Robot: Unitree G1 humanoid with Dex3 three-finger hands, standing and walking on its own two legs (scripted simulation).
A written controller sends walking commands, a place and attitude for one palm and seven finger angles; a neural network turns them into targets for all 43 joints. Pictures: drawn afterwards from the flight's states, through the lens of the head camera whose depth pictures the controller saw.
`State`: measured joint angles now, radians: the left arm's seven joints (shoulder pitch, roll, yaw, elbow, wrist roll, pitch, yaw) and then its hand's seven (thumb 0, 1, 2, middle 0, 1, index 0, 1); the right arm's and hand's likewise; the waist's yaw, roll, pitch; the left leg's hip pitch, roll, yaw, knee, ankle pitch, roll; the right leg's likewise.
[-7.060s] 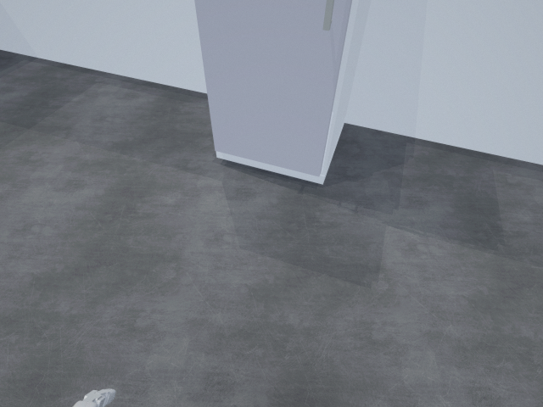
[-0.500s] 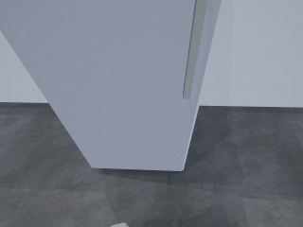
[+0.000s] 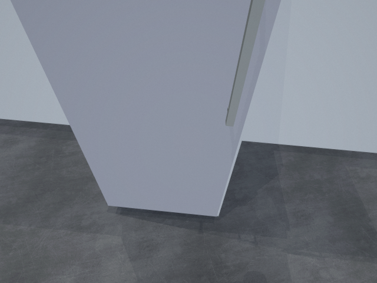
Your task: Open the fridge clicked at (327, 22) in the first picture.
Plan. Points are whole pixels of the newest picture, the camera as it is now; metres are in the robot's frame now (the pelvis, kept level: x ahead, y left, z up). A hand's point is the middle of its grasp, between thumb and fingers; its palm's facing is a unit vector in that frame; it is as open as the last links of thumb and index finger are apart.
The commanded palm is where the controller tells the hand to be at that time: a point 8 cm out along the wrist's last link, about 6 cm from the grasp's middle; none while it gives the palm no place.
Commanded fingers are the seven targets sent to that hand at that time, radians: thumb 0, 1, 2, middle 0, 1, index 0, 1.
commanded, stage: come to a stop and stand still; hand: right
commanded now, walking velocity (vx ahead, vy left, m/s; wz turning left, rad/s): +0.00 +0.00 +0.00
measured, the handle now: (243, 55) +0.55 -0.08 +0.23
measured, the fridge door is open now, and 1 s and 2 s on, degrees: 0 0 0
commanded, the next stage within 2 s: look again from close up in 0.50 s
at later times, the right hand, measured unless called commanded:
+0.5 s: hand out of the picture -0.03 -0.14 -0.18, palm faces +0.01 +0.99 -0.17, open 7.4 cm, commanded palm none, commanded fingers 0.00 -0.90 -0.90 0.20 0.30 0.20 0.30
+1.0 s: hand out of the picture +0.03 -0.19 -0.18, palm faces +0.01 +0.97 -0.24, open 7.4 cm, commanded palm none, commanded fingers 0.00 -0.90 -0.90 0.20 0.30 0.20 0.30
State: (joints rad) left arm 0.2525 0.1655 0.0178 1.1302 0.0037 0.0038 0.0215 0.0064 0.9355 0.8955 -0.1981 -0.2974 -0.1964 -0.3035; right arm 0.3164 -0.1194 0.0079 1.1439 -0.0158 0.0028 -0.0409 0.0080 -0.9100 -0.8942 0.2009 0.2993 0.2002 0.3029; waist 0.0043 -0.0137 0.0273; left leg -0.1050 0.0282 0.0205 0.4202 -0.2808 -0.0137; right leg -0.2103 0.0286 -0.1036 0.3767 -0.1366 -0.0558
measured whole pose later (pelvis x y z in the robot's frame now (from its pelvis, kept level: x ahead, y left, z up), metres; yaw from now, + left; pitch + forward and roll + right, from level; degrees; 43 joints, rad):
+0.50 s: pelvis -0.01 +0.01 -0.01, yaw -1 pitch -1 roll +2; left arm 0.35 0.13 0.00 1.10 0.02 0.00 0.01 0.01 0.91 0.90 -0.20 -0.30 -0.19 -0.30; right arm 0.35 -0.10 0.02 1.10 -0.02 -0.03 -0.05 0.01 -0.91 -0.89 0.20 0.30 0.20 0.30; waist 0.04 -0.04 0.03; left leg -0.18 -0.02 0.06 0.51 -0.31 0.02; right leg -0.34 -0.02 -0.05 0.56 -0.20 -0.04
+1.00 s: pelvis +0.01 +0.01 -0.01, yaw +0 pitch -1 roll +0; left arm 0.21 0.21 -0.01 1.06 0.01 -0.03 0.01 0.01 0.91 0.90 -0.20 -0.30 -0.20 -0.30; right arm 0.28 -0.21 0.00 1.05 -0.02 -0.02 -0.03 0.01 -0.91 -0.89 0.20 0.30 0.20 0.30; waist -0.01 0.01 0.02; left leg -0.13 0.01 0.03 0.48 -0.33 0.00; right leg -0.26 0.01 -0.08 0.48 -0.20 -0.05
